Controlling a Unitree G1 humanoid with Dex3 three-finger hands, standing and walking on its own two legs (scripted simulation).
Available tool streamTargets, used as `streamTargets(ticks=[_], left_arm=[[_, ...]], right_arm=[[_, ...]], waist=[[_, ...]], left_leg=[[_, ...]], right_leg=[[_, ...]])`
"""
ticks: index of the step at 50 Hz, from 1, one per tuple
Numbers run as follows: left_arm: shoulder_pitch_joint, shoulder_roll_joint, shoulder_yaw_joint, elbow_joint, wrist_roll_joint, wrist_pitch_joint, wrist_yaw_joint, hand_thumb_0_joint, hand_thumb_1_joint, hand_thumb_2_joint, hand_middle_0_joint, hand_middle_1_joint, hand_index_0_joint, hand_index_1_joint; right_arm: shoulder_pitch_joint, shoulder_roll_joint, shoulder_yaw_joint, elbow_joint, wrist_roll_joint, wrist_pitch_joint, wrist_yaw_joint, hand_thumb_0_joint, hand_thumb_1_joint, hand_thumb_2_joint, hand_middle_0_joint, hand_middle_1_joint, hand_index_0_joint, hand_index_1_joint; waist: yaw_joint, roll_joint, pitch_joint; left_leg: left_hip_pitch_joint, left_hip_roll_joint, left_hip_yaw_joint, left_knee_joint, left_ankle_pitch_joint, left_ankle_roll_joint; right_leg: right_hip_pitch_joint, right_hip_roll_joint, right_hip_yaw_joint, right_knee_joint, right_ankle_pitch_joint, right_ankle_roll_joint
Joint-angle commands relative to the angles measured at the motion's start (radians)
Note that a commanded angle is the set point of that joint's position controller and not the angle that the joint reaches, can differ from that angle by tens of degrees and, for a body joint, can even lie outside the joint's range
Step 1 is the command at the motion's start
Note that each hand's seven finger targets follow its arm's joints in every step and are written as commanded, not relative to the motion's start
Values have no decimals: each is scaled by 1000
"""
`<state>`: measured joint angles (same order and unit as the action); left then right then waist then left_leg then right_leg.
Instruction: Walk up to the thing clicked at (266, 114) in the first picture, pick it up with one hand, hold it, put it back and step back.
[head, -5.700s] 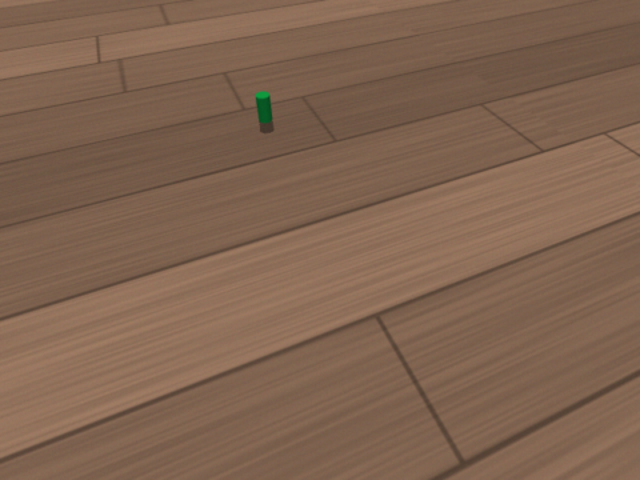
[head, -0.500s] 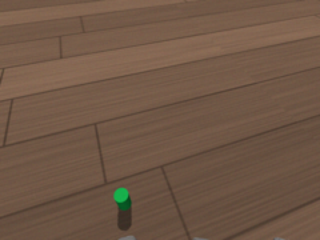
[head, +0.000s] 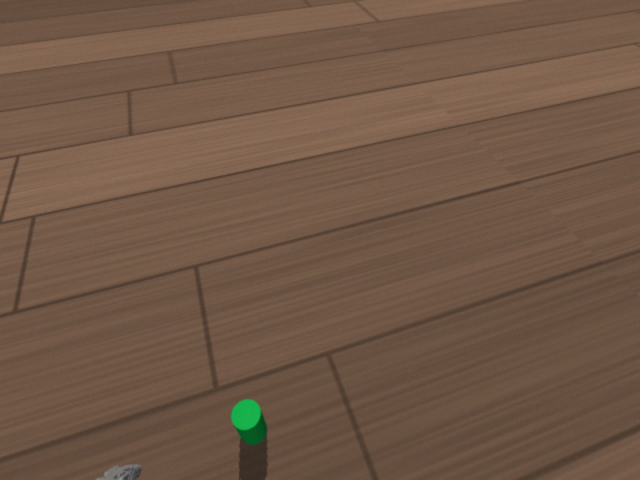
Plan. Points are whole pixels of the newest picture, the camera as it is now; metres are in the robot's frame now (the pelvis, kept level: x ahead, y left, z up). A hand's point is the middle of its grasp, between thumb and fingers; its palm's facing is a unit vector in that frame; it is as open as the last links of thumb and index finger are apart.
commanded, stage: walk up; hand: left
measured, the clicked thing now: (250, 422) +0.39 +0.23 -0.70
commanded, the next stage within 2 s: stand in 0.80 s
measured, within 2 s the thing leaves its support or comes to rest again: neither
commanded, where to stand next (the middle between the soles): +0.05 +0.01 m, yaw +1 degrees
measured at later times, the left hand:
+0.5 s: hand out of the picture +0.08 +0.26 -0.15, palm faces +0.00 -0.94 -0.33, open 7.4 cm
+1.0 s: hand out of the picture +0.10 +0.25 -0.15, palm faces -0.01 -0.94 -0.34, open 7.4 cm
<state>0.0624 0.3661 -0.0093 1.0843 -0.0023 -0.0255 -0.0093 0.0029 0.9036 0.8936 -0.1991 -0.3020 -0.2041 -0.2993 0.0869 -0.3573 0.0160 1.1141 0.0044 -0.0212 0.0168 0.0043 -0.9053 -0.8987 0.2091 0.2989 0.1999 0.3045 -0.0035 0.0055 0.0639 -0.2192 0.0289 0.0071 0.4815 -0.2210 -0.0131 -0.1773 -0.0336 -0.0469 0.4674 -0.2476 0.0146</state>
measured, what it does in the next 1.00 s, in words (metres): stands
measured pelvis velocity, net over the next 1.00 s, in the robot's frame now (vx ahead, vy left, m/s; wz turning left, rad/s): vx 0.02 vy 0.00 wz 0.01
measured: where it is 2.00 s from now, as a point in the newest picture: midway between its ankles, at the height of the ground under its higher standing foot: outside the picture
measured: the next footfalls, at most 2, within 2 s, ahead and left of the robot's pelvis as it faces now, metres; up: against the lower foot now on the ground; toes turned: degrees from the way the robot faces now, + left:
none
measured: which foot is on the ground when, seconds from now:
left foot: down 0.00-1.00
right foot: down 0.00-1.00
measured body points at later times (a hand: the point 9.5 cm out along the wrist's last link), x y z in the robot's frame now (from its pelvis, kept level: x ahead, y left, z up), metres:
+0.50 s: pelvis +0.01 +0.00 +0.01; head +0.02 +0.00 +0.46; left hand +0.08 +0.31 -0.12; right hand +0.09 -0.30 -0.12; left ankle +0.03 +0.13 -0.74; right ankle +0.00 -0.13 -0.74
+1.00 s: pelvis +0.02 +0.00 +0.01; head +0.03 +0.00 +0.46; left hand +0.10 +0.30 -0.12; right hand +0.11 -0.30 -0.12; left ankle +0.03 +0.13 -0.74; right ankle +0.00 -0.13 -0.74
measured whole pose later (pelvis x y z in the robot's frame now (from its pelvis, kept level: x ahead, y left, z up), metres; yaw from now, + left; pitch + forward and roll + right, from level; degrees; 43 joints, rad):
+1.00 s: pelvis +0.02 +0.00 +0.01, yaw +1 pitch -2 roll +0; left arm 0.07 0.34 0.01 1.15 0.01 -0.01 -0.01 0.00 0.90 0.89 -0.20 -0.30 -0.20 -0.30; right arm 0.06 -0.35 0.00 1.15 -0.01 -0.01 0.01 0.00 -0.91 -0.90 0.21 0.30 0.20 0.30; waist 0.00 0.00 0.05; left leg -0.13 0.02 0.00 0.31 -0.15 -0.02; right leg -0.09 -0.04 -0.06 0.31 -0.19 0.02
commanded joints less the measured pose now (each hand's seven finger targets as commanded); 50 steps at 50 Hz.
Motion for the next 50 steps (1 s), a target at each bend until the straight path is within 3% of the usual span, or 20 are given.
streamTargets(ticks=[1, 7, 11, 15, 24, 30, 39, 40, 44, 47, 50], left_arm=[[-40, 212, 51, -26, -2, -15, 15, 0, 900, 900, -200, -300, -200, -300], [-64, 208, 50, -4, 5, -12, 12, 0, 900, 900, -200, -300, -200, -300], [-55, 205, 52, 4, 6, -12, 10, 0, 900, 900, -200, -300, -200, -300], [-49, 204, 54, 10, 9, -14, 11, 0, 900, 900, -200, -300, -200, -300], [-35, 199, 57, 18, 11, -6, 10, 0, 900, 900, -200, -300, -200, -300], [-19, 194, 60, 19, 9, -9, 12, 0, 900, 900, -200, -300, -200, -300], [-28, 192, 64, 7, 12, -5, 14, 0, 900, 900, -200, -300, -200, -300], [-26, 195, 60, 7, 9, -5, 17, 0, 900, 900, -200, -300, -200, -300], [-16, 195, 59, 9, 6, -7, 19, 0, 900, 900, -200, -300, -200, -300], [-22, 187, 56, 9, 7, -6, 18, 0, 900, 900, -200, -300, -200, -300], [-17, 189, 55, 11, 8, -6, 17, 0, 900, 900, -200, -300, -200, -300]], right_arm=[[-44, -224, -49, -32, -1, -19, -16, 0, -900, -900, 200, 300, 200, 300], [-63, -217, -50, -18, -6, -13, -16, 0, -900, -900, 200, 300, 200, 300], [-71, -218, -50, -17, -9, -14, -15, 0, -900, -900, 200, 300, 200, 300], [-70, -220, -52, -15, -8, -15, -18, 0, -900, -900, 200, 300, 200, 300], [-62, -222, -54, -11, -12, -14, -20, 0, -900, -900, 200, 300, 200, 300], [-49, -211, -52, -16, -9, -11, -19, 0, -900, -900, 200, 300, 200, 300], [-44, -206, -53, -15, -12, -10, -23, 0, -900, -900, 200, 300, 200, 300], [-70, -202, -53, -26, -13, -9, -26, 0, -900, -900, 200, 300, 200, 300], [-59, -199, -53, -21, -9, -12, -26, 0, -900, -900, 200, 300, 200, 300], [-65, -206, -54, -20, -9, -8, -25, 0, -900, -900, 200, 300, 200, 300], [-71, -204, -53, -20, -9, -9, -24, 0, -900, -900, 200, 300, 200, 300]], waist=[[7, 4, -119], [1, -1, -88], [6, 8, -95], [1, 2, -130], [4, 2, -89], [5, -15, -102], [2, -5, -95], [6, -7, -83], [3, -14, -126], [1, 11, -118], [2, 5, -121]], left_leg=[[48, 96, -96, -117, 217, 48], [54, 89, -92, -159, 139, 39], [70, 91, -95, -171, 142, 38], [94, 92, -86, -160, 194, 40], [69, 92, -101, -196, 132, 39], [96, 87, -98, -176, 199, 36], [73, 85, -97, -185, 204, 33], [86, 110, -105, -196, 274, 26], [126, 115, -98, -185, 349, 22], [112, 109, -94, -202, 259, 18], [127, 113, -95, -204, 277, 20]], right_leg=[[70, -96, 84, -122, 158, -45], [59, -98, 85, -177, 97, -35], [66, -95, 83, -191, 86, -32], [99, -103, 76, -190, 155, -32], [82, -95, 70, -195, 96, -29], [92, -97, 67, -205, 126, -23], [112, -100, 62, -197, 153, -25], [95, -114, 71, -189, 198, -26], [124, -116, 66, -185, 270, -20], [122, -115, 71, -206, 192, -20], [114, -115, 72, -208, 207, -23]])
